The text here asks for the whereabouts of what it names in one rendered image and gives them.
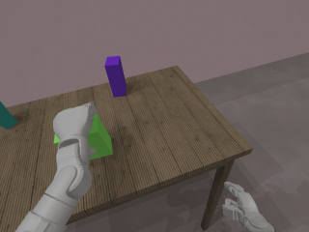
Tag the left robot hand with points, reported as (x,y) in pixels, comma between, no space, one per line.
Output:
(76,121)

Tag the robot left forearm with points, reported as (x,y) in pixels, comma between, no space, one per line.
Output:
(71,181)

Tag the right robot hand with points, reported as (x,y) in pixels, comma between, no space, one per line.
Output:
(236,210)

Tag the robot right forearm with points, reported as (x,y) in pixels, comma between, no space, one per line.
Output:
(255,222)

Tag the table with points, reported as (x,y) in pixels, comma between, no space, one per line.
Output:
(163,131)

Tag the sponge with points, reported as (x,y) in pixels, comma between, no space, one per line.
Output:
(98,138)

